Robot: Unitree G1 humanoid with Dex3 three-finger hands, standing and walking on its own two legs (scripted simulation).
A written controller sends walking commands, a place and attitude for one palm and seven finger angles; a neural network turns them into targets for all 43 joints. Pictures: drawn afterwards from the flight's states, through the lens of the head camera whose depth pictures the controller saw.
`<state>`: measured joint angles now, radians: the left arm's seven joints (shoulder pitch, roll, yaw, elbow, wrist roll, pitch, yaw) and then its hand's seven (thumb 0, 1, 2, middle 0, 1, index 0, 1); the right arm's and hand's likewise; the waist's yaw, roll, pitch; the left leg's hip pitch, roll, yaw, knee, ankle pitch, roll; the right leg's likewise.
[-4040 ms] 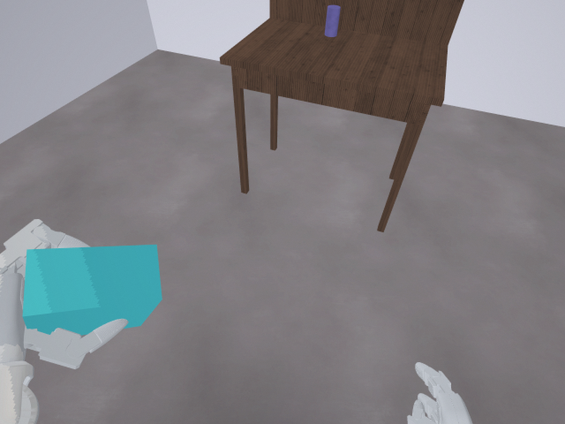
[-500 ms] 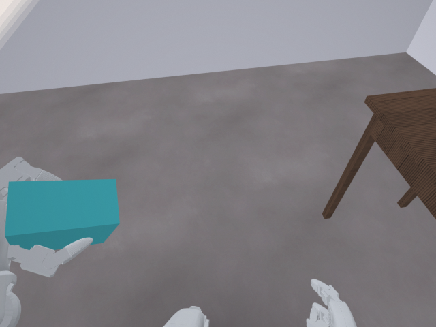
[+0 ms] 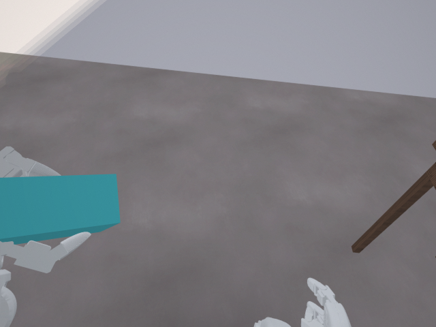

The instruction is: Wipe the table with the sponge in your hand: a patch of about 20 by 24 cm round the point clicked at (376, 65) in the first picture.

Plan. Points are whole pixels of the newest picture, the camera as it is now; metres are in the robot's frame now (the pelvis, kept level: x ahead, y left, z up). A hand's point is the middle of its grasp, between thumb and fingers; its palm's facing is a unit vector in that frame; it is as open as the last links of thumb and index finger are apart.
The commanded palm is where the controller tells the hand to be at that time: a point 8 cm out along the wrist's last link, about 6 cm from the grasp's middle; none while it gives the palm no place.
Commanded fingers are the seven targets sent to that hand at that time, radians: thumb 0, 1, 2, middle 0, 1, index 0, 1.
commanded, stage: walk to a spot facing it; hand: left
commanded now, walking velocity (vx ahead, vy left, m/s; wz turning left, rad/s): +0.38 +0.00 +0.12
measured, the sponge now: (76, 209) +0.22 +0.21 +0.17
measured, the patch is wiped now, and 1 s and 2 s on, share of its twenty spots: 0.00 0.00 0.00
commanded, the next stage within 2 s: turn to face it in 0.66 s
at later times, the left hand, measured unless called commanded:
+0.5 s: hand (62, 177) +0.27 +0.25 +0.18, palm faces +0.50 -0.75 -0.43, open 10.2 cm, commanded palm +0.21 +0.28 +0.18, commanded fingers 0.00 0.10 1.30 -1.20 -1.60 -1.20 -1.60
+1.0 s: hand (110, 132) +0.38 +0.23 +0.16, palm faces +0.52 -0.73 -0.43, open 10.2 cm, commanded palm +0.32 +0.26 +0.18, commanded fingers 0.00 0.10 1.30 -1.20 -1.60 -1.20 -1.60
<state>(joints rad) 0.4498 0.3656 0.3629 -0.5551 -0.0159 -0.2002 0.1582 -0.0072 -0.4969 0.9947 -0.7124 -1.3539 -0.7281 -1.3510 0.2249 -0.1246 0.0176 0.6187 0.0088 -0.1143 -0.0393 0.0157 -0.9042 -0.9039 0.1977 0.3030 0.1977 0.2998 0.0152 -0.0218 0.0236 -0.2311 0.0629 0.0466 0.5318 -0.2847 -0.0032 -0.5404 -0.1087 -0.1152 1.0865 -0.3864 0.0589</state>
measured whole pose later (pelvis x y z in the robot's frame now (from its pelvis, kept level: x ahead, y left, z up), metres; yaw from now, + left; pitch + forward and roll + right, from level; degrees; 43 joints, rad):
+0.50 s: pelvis +0.09 -0.01 +0.00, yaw +7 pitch +0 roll +1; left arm 0.53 0.39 0.37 -0.60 -0.03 -0.21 0.18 -0.01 -0.50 1.00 -0.71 -1.36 -0.73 -1.35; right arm 0.24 -0.28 -0.06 0.59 0.00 -0.05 -0.08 0.02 -0.91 -0.90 0.20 0.30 0.20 0.30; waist 0.01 -0.05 0.07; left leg -0.35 0.06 0.17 0.59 -0.29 0.00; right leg -0.20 -0.13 -0.23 0.55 -0.33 0.00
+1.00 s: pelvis +0.19 -0.04 -0.01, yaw +7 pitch -1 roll +1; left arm 0.41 0.32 0.34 -0.45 -0.02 -0.18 0.15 -0.01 -0.50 1.00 -0.71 -1.36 -0.73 -1.35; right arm 0.11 -0.19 0.03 0.65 0.00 -0.04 -0.04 0.02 -0.90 -0.90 0.20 0.30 0.20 0.30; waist 0.05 0.05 0.10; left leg -0.41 0.07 0.07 1.05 -0.51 -0.05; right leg -0.32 -0.03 -0.13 0.61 -0.28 -0.05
